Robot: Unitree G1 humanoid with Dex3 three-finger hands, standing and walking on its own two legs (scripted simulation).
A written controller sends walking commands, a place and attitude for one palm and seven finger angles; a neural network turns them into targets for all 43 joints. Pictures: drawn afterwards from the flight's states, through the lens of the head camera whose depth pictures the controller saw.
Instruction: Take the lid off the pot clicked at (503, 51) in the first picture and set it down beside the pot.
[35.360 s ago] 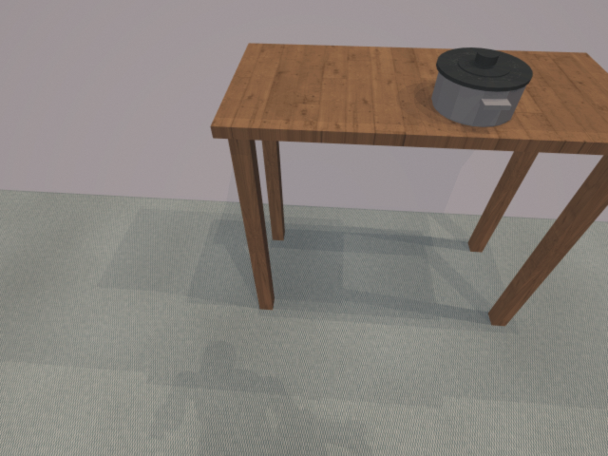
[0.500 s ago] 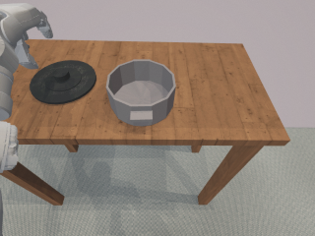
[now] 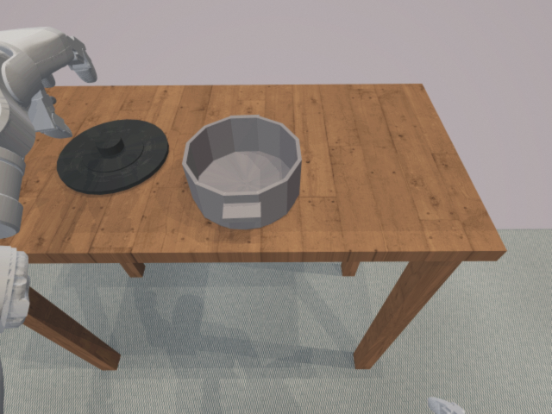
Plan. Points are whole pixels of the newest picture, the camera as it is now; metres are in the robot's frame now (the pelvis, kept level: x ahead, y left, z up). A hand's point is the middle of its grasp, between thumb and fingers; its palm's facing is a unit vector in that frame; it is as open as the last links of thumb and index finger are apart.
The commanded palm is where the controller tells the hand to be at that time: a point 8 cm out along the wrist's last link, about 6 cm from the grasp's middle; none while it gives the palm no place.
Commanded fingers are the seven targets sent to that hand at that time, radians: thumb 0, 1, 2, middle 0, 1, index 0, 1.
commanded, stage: draw the hand back to the body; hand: left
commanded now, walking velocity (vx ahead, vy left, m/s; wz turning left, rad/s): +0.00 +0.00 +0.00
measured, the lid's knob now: (109, 144) +0.54 +0.30 +0.08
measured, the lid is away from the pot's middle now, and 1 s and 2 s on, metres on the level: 0.26 0.26 0.26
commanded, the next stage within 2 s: none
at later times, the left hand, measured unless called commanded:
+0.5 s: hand (76, 102) +0.39 +0.21 +0.27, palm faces +0.33 -0.88 -0.35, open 10.9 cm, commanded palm +0.34 +0.27 +0.29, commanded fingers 0.00 0.04 0.91 -0.44 -0.54 -0.44 -0.54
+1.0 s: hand (57, 124) +0.34 +0.21 +0.28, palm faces +0.50 -0.84 -0.22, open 8.9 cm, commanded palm +0.28 +0.24 +0.28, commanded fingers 0.00 0.69 0.90 -0.26 -0.36 -0.26 -0.36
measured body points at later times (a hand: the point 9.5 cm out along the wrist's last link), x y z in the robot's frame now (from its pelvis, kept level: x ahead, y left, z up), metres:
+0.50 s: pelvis -0.01 -0.04 +0.01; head +0.00 -0.03 +0.46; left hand +0.37 +0.26 +0.29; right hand +0.16 -0.26 -0.08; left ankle +0.05 +0.05 -0.73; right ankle -0.05 -0.16 -0.73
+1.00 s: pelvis +0.03 -0.07 +0.01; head +0.02 -0.10 +0.46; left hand +0.31 +0.25 +0.29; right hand +0.20 -0.33 -0.08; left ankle +0.05 +0.05 -0.73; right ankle -0.05 -0.16 -0.73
